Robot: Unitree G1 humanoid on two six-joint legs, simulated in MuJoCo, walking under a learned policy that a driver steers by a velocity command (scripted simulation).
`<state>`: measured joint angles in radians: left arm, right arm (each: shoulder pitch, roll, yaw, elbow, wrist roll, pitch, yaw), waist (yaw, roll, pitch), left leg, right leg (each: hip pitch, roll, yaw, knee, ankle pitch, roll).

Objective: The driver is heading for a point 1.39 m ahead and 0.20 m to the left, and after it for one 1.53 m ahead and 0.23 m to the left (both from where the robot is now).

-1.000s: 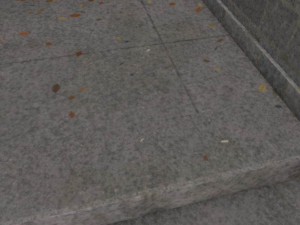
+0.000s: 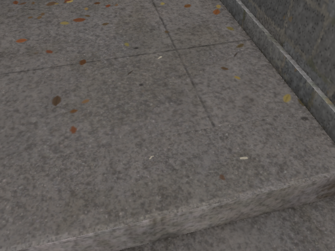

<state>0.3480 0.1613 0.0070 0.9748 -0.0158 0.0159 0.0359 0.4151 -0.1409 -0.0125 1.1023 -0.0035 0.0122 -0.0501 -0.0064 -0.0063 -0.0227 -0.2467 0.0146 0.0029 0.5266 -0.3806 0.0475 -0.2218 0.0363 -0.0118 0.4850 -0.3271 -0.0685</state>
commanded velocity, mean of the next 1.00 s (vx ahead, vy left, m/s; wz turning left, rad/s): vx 0.43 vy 0.00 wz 0.00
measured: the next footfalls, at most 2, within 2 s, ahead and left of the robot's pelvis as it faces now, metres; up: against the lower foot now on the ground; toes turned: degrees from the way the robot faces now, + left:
right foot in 0.56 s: +0.37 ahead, -0.21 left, +0.17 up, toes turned -11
left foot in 1.18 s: +0.69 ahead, -0.03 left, +0.34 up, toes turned +6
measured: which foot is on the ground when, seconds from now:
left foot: down 0.00-0.58, up 0.60-1.00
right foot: down 0.00-0.12, up 0.14-0.54, down 0.56-1.00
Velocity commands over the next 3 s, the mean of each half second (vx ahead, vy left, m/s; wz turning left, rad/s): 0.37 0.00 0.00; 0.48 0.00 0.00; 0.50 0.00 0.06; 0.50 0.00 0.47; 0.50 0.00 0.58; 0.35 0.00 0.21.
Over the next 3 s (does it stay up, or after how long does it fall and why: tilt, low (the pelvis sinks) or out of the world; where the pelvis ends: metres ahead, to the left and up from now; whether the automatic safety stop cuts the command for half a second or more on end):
stays up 1.42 0.22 0.35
